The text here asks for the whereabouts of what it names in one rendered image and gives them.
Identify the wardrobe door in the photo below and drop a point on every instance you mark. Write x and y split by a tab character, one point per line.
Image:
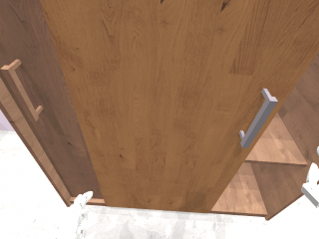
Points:
25	36
162	88

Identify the left robot hand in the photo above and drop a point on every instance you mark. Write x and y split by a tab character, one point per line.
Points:
74	216

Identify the right robot hand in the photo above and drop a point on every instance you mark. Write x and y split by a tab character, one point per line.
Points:
310	189

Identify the handle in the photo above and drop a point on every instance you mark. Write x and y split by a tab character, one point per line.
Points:
18	90
261	117

